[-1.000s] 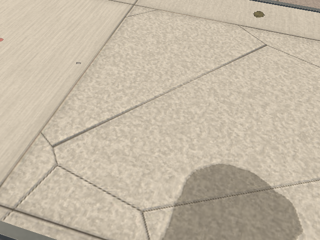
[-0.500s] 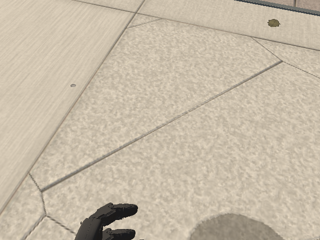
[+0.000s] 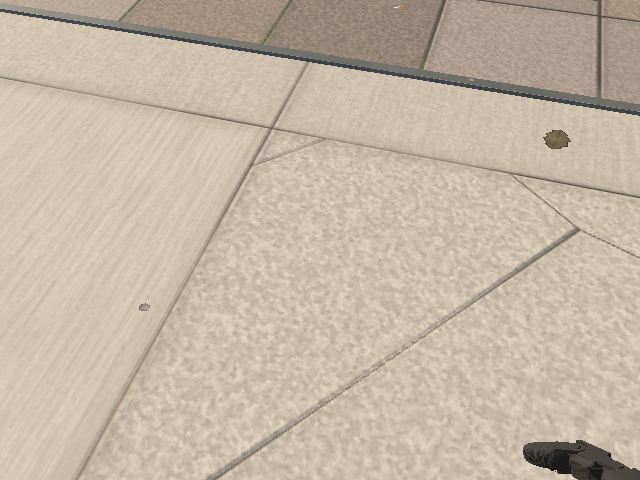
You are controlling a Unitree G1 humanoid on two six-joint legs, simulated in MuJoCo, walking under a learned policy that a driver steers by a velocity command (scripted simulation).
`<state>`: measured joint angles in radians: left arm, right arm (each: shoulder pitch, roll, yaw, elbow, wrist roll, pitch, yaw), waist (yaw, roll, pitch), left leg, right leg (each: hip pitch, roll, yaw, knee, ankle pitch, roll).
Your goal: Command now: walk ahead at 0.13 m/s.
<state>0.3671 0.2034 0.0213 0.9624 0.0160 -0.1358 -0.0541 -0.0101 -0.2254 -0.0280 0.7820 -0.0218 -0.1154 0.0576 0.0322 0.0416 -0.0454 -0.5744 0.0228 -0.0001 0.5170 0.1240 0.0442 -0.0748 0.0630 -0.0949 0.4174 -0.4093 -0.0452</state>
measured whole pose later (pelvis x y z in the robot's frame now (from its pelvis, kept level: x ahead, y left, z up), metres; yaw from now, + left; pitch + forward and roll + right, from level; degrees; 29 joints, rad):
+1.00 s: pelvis +0.32 -0.08 +0.01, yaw -26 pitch +1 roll +2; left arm 0.31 0.27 0.11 0.85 -0.04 -0.06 0.03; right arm 0.12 -0.24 -0.09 0.85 0.00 -0.10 -0.01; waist 0.01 -0.02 0.02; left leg -0.27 -0.02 0.07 0.39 -0.15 0.02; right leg -0.49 -0.03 0.05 1.20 -0.40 -0.05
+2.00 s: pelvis +0.77 -0.33 +0.01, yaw -9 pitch +1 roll +1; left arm 0.20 0.26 0.07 0.80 -0.01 -0.13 0.01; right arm 0.20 -0.28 -0.09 0.81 0.02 -0.05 0.03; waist -0.01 0.00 0.05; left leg -0.32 -0.12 0.01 0.46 -0.17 0.12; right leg -0.45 -0.07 0.04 1.23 -0.38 0.01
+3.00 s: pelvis +1.08 -0.39 +0.00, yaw +5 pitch -1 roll -1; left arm 0.18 0.24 0.02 0.87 0.01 -0.02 0.00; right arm 0.17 -0.21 -0.03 0.74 -0.01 0.01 -0.02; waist 0.02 0.00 0.02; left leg -0.27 0.00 -0.04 0.59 -0.31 0.00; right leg -0.23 -0.02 -0.03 0.56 -0.31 0.02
